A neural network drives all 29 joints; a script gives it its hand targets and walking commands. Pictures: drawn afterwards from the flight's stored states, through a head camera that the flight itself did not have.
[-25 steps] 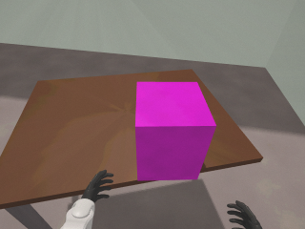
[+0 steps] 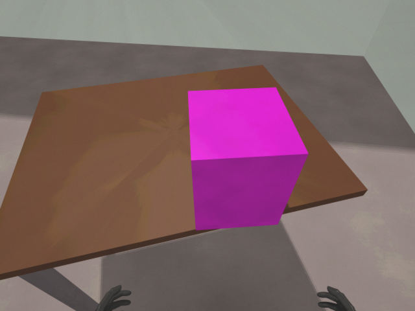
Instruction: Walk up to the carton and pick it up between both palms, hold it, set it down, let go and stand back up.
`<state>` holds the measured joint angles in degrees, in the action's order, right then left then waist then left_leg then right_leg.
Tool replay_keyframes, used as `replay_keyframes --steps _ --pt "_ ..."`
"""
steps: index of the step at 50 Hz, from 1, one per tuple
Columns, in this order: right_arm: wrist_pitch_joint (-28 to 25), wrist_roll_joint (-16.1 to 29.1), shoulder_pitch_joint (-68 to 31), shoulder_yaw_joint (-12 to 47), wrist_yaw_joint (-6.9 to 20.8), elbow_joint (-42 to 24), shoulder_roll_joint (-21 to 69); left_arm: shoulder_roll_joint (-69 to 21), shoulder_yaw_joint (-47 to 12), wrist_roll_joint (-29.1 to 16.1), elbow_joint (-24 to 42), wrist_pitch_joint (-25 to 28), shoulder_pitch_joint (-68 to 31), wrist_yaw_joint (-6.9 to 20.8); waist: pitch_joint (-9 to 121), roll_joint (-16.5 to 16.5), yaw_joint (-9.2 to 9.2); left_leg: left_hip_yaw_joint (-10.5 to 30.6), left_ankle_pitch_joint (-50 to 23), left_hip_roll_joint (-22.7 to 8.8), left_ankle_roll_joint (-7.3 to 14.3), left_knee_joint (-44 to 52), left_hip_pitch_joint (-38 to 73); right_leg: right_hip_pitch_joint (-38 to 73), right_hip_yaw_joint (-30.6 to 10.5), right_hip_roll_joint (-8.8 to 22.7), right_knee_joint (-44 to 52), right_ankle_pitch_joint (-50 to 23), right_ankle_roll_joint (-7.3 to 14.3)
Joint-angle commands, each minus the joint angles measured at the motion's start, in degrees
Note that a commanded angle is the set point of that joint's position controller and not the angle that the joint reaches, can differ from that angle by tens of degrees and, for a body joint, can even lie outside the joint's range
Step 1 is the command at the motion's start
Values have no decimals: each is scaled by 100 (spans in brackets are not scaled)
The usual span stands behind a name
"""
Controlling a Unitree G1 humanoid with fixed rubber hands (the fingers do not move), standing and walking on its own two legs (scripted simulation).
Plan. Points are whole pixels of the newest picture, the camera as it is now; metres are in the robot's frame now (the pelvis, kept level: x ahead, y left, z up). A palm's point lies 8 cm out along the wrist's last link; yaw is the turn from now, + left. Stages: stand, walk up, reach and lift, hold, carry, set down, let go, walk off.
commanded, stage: stand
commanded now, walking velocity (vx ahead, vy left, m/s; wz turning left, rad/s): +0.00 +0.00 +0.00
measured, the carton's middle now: (234, 160) +0.46 -0.02 +0.04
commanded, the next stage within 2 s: none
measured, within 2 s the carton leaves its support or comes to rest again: neither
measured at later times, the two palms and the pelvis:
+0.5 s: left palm out of the picture +0.07 +0.22 -0.15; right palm out of the picture +0.10 -0.24 -0.13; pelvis +0.04 -0.01 -0.01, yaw +1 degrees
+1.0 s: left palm out of the picture -0.04 +0.20 -0.15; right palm out of the picture +0.00 -0.21 -0.14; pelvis +0.03 +0.00 +0.00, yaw +2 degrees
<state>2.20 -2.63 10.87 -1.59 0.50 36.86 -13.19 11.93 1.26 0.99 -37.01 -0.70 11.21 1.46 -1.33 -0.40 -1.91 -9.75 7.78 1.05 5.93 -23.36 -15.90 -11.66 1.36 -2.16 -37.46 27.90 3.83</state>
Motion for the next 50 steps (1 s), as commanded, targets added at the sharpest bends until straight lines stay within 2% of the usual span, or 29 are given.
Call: replay_keyframes --steps 1,2,3,4,5,6,7,8,9,11,14,15,16,17,18,21,22,24,26,30,35,36,37,39,42,46,47,49,50 --pt "-119 65 583 -304 -61 -71 -561 322 102 65 -197 223 498 -132 763 444 164 1316 1353 -879 -338 445 504 839 -450 354 2923 -1380 243" --pt "-166 89 946 -246 -43 55 -285 576 203 78 -240 230 410 -141 966 -170 343 1037 1357 -571 -414 -265 94 1213 -1423 1055 2855 -1009 353" --pt "-221 92 469 -211 -9 -147 -220 853 261 50 -242 234 -58 -125 419 -1027 359 619 1206 -171 -463 -385 -436 428 -2020 1532 2700 -554 702" --pt "-267 38 -21 -222 22 -243 -408 707 279 52 -324 273 -262 -101 46 -1212 183 924 1032 -382 -312 -657 8 -633 -1932 1579 2727 -309 853" --pt "-329 23 -170 -233 44 -202 -416 417 155 57 -450 349 -363 -135 15 -762 327 974 499 -341 -196 -264 79 -287 -1463 1338 2572 -1282 554" --pt "-410 42 -31 -205 58 -49 -455 455 150 99 -546 394 -290 -164 235 -297 402 974 -353 -398 -191 -74 84 255 -963 1107 2139 -2746 353" --pt "-477 62 130 -158 27 95 -364 580 186 89 -699 434 113 -226 727 -87 286 1046 -889 -543 -132 -109 489 422 -761 972 1791 -3411 237" --pt "-517 46 160 -112 -19 159 -316 596 210 -25 -890 474 496 -245 1009 -32 144 1214 -1419 -699 -85 -114 970 306 -687 882 1611 -3595 117" --pt "-509 70 335 -122 -64 347 -342 595 201 -90 -1062 456 814 -239 1093 100 81 1224 -1548 -700 -24 -272 1111 211 -606 735 1637 -3228 49" --pt "-448 89 551 -113 -136 615 -317 406 128 -20 -1305 384 966 -304 926 111 120 1242 -1546 -679 59 -426 908 316 -549 692 1544 -3015 33" --pt "-378 101 729 -77 -224 837 -274 538 126 -14 -1504 275 1081 -332 852 -34 147 1327 -1852 -756 149 -538 991 86 -456 650 1312 -3056 2" --pt "-360 107 820 -105 -251 958 -330 512 124 -5 -1563 248 1107 -351 750 158 173 1369 -1889 -759 138 -573 1000 24 -500 637 1320 -2968 -5" --pt "-360 98 812 -104 -264 1005 -335 414 85 1 -1595 228 1125 -370 855 160 143 1399 -2150 -814 152 -623 958 118 -450 645 1213 -3024 -24" --pt "-342 104 863 -109 -289 1084 -348 521 98 13 -1630 202 1082 -386 696 93 179 1480 -2086 -847 172 -615 915 2 -419 587 1179 -2846 -7" --pt "-331 99 810 -109 -302 1124 -337 521 103 7 -1679 184 1069 -398 588 203 182 1511 -2058 -873 183 -552 818 -33 -409 554 1181 -2559 -12" --pt "-289 109 848 -111 -294 1308 -320 355 55 12 -1824 139 1056 -391 269 101 172 1511 -1693 -804 135 -493 450 16 -471 566 1314 -2361 27" --pt "-281 116 822 -92 -292 1400 -266 324 40 15 -1889 145 1162 -383 224 244 121 1485 -1672 -778 114 -491 529 -3 -491 592 1420 -2429 19" --pt "-280 112 831 -102 -311 1492 -267 362 34 22 -1929 139 1018 -401 69 275 170 1418 -1707 -724 69 -476 526 -33 -517 642 1442 -2506 51" --pt "-278 138 849 -68 -321 1589 -125 289 4 11 -2052 146 1042 -417 51 145 171 1417 -1692 -726 66 -443 550 -32 -554 694 1513 -2623 46" --pt "-308 115 831 -69 -272 1789 -199 115 -45 -13 -2279 126 1073 -437 42 -67 151 1521 -1435 -745 56 -290 520 190 -514 610 1689 -2256 32" --pt "-266 129 916 -46 -260 2095 -26 70 -69 -1 -2483 141 1024 -423 -101 63 196 1377 -763 -594 -51 -164 578 -31 -576 724 1927 -1900 101" --pt "-264 135 922 -34 -272 2140 19 73 -84 10 -2544 153 1037 -428 -321 -20 216 1428 -659 -612 -51 -79 507 -51 -592 709 1984 -1777 88" --pt "-273 150 1073 -20 -264 2221 25 71 -77 2 -2617 150 1030 -426 -260 47 249 1442 -673 -596 -71 -9 512 3 -566 712 1984 -1725 104" --pt "-273 137 1061 -1 -271 2331 74 18 -103 8 -2697 169 1204 -437 -172 74 161 1477 -633 -642 -15 22 578 136 -536 693 1991 -1712 64" --pt "-301 165 1285 1 -276 2492 72 16 -102 -21 -2858 162 1153 -441 -281 34 265 1532 -405 -614 -62 175 625 64 -516 657 2012 -1495 72" --pt "-295 180 1276 48 -279 2644 179 -189 -166 -19 -3036 135 1372 -425 -430 0 208 1622 -49 -660 -69 336 560 30 -482 626 2049 -1353 44" --pt "-306 165 1204 77 -281 2654 235 -209 -162 -29 -3098 139 1508 -419 -363 111 143 1621 -44 -661 -49 331 560 123 -456 616 2040 -1345 7" --pt "-288 182 1381 51 -291 2751 203 -314 -212 -33 -3186 139 1583 -441 -404 119 206 1593 -20 -623 -109 367 614 44 -491 637 2079 -1348 31" --pt "-289 195 1390 84 -278 2785 263 -174 -173 -28 -3198 137 1563 -450 -294 -49 238 1629 19 -632 -97 358 619 170 -480 598 2069 -1362 6"
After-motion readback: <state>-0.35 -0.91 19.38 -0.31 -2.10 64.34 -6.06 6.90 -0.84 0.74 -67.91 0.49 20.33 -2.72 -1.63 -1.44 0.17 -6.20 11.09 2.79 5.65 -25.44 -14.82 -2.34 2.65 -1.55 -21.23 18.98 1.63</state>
